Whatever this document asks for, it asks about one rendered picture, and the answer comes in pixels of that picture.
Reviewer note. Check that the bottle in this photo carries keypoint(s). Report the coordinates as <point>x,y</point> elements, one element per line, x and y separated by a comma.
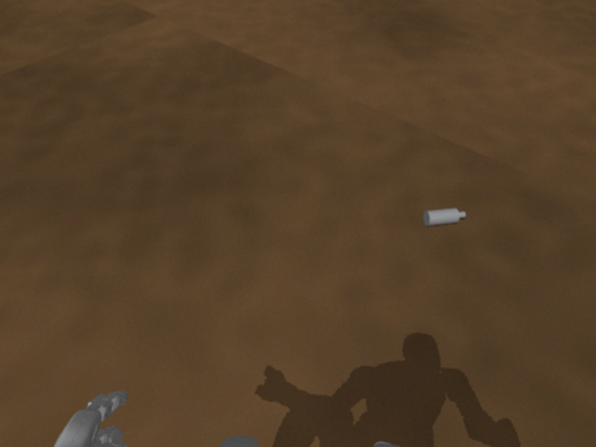
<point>445,216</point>

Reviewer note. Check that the left robot hand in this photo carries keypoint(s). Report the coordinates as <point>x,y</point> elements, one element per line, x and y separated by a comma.
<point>83,428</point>

